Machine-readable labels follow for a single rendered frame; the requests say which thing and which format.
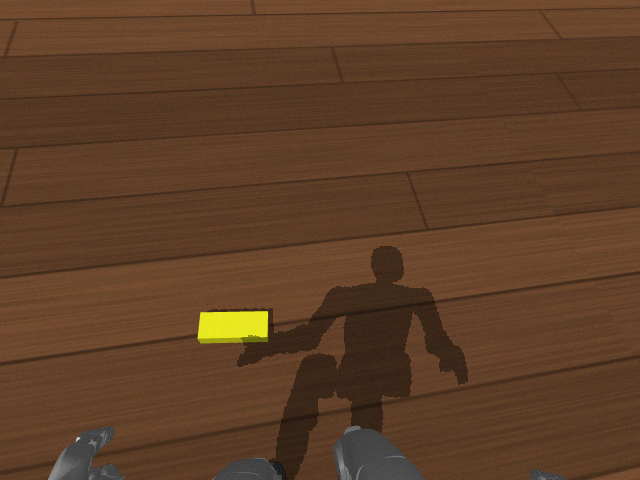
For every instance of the carton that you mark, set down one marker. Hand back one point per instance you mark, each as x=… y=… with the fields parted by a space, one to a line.
x=233 y=327

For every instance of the left robot foot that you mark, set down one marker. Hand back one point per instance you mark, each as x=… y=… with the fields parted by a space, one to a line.
x=280 y=469

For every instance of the left robot hand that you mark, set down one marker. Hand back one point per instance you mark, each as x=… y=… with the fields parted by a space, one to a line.
x=75 y=461

